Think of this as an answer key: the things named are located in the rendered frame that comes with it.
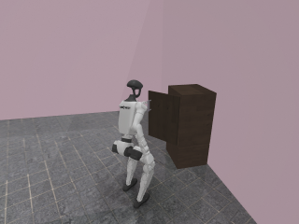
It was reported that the right robot foot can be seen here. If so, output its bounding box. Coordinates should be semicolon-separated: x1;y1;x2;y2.
134;193;150;209

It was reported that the humanoid robot head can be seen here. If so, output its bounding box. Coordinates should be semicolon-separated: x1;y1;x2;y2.
124;79;143;102

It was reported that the cupboard door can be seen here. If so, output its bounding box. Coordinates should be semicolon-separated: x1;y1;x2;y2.
148;91;180;146

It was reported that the handle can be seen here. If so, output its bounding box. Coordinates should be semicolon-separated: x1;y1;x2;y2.
147;100;151;112

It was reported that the robot right hand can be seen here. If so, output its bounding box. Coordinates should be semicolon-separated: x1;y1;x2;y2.
143;153;156;174

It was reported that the right robot forearm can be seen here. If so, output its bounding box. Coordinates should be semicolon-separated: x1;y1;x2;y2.
135;124;150;155

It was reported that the right robot upper arm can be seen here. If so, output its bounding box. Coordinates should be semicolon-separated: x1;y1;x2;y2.
131;102;148;133

